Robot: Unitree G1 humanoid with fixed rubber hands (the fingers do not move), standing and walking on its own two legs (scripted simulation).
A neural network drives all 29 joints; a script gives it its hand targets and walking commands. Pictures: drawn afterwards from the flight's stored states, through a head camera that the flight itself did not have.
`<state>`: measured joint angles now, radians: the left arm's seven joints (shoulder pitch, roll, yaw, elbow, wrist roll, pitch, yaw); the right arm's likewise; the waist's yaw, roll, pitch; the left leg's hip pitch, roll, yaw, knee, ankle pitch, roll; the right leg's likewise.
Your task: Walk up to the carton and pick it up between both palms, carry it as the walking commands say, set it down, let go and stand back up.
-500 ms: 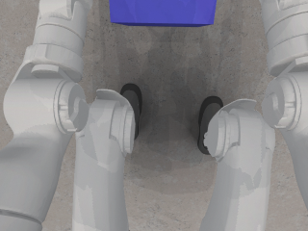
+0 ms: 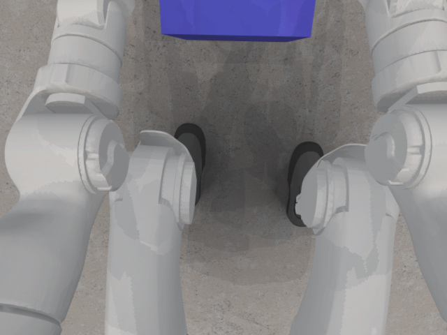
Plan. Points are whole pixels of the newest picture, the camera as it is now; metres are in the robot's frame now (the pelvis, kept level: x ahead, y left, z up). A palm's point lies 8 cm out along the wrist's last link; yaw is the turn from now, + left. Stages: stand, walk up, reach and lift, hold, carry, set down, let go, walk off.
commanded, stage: reach and lift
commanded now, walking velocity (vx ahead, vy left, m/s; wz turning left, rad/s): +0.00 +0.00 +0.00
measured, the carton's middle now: out of the picture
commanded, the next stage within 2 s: none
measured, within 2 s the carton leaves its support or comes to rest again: leaves its support in 0.50 s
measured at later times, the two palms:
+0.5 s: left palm out of the picture +0.54 +0.17 -0.19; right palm out of the picture +0.57 -0.12 -0.19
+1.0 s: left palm out of the picture +0.55 +0.16 -0.11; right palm out of the picture +0.58 -0.12 -0.11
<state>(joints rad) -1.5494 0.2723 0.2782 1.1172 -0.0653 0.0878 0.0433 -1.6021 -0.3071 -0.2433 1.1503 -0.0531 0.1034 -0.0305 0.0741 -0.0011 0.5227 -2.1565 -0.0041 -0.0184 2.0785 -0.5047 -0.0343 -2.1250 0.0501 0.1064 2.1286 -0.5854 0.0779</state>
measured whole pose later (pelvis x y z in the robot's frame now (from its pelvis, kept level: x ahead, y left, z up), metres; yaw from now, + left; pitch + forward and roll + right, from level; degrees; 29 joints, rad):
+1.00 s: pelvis -0.02 -0.01 +0.00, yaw +0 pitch +27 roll +2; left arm -1.55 0.21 0.21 0.90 -0.05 0.34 0.27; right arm -1.62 -0.23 -0.27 0.96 -0.04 0.30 -0.31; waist 0.06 0.00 0.52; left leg -2.07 -0.01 -0.03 2.08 -0.48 -0.05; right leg -2.05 0.05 0.10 2.15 -0.56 0.08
